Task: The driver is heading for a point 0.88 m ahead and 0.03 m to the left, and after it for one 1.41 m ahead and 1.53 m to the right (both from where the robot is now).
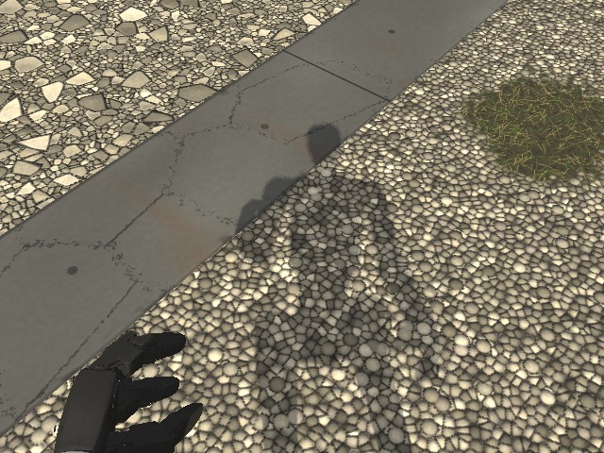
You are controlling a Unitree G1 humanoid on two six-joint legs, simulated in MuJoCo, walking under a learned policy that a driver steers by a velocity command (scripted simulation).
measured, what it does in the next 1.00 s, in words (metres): walks ahead: right foot, then left foot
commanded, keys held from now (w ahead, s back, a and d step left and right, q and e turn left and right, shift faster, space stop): w+q+shift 0.14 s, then w+shift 0.40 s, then w+e+shift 0.26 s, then e+shift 0.20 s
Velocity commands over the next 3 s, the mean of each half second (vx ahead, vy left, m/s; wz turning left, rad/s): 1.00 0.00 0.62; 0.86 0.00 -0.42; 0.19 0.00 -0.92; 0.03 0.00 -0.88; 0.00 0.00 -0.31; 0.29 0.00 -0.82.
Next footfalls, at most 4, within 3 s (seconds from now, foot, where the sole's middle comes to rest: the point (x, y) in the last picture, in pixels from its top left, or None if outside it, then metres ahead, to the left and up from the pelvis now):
0.10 right None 0.28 -0.20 -0.77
0.56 left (192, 406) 0.62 0.20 -0.77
1.00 right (217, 247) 1.07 0.14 -0.77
1.48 left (161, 213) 1.21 0.30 -0.77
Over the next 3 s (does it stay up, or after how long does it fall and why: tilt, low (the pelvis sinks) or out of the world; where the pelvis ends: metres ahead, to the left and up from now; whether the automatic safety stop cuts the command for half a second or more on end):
stays up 1.03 0.11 0.02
